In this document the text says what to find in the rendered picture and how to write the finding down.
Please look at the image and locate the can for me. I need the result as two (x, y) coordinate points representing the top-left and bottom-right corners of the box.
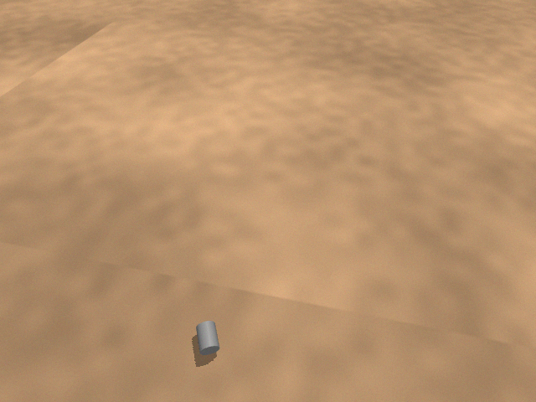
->
(196, 321), (219, 355)

